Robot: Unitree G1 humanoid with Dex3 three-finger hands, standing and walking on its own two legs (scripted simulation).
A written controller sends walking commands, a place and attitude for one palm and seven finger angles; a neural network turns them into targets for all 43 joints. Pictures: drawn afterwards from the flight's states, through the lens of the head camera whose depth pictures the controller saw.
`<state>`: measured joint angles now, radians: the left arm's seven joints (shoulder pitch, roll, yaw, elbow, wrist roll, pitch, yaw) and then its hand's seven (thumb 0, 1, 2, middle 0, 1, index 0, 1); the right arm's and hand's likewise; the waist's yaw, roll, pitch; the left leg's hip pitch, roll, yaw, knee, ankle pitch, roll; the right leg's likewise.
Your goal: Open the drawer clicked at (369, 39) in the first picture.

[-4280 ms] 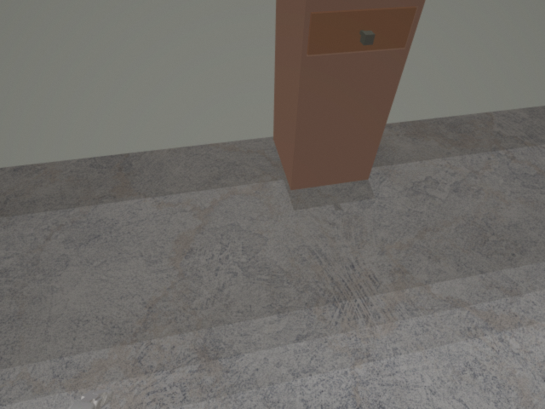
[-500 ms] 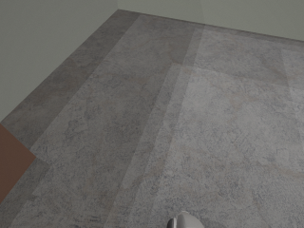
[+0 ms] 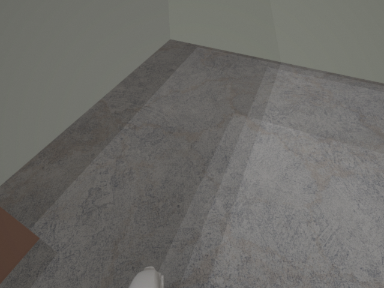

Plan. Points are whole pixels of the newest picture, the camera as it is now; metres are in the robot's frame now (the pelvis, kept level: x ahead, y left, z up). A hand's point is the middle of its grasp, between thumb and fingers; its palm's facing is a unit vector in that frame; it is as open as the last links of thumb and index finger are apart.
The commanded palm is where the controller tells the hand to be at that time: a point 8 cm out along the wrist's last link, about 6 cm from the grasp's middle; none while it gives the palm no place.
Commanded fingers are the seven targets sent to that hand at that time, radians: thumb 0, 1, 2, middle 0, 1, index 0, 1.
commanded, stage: walk to a spot facing it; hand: left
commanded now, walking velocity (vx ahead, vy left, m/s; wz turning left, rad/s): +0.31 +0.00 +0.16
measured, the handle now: out of the picture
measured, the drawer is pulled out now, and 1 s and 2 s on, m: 0.00 0.00 0.00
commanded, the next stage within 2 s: turn to face it in 0.06 s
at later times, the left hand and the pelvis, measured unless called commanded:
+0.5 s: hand (108, 252) +0.23 +0.24 -0.16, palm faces +0.20 -0.96 -0.21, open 7.4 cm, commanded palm none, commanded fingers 0.00 0.90 0.90 -0.20 -0.30 -0.20 -0.30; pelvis +0.15 +0.04 +0.00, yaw +9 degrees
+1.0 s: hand out of the picture +0.12 +0.22 -0.17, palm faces +0.49 -0.83 -0.26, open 7.3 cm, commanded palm none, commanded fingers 0.00 0.90 0.90 -0.20 -0.30 -0.20 -0.30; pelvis +0.17 +0.02 -0.01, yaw +28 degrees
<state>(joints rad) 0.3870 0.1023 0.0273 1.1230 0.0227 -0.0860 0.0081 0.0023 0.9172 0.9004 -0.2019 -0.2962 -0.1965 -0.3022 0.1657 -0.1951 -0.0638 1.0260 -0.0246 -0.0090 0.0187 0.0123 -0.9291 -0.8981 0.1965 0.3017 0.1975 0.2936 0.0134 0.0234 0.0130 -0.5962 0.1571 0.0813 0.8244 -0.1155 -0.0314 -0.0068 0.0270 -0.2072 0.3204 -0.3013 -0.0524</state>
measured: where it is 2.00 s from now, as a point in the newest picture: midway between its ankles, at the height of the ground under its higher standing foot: outside the picture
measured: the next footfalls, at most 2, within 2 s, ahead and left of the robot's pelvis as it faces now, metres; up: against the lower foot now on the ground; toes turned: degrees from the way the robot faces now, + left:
left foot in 0.14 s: +0.21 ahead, +0.14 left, +0.00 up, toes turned +11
right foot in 0.60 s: +0.26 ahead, -0.10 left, +0.00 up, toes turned +8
